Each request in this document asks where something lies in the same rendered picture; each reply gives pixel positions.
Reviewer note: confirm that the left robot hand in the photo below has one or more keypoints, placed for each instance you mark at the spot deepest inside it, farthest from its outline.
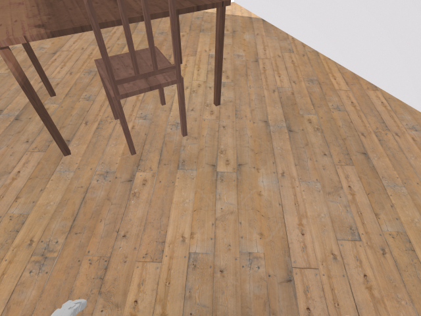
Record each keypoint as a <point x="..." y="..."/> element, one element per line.
<point x="70" y="308"/>

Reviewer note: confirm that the table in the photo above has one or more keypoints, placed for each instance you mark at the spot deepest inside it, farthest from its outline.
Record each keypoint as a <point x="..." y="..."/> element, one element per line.
<point x="24" y="21"/>

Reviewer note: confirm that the chair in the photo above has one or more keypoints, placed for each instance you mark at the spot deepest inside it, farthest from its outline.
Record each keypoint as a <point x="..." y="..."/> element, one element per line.
<point x="136" y="72"/>

